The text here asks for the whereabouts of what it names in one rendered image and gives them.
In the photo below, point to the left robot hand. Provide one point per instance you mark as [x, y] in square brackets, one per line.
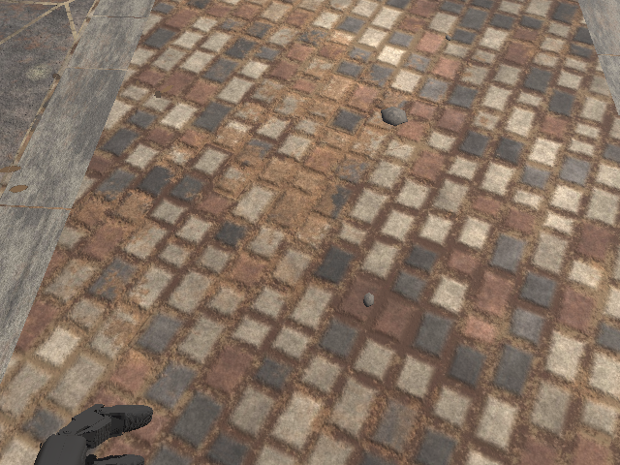
[88, 430]

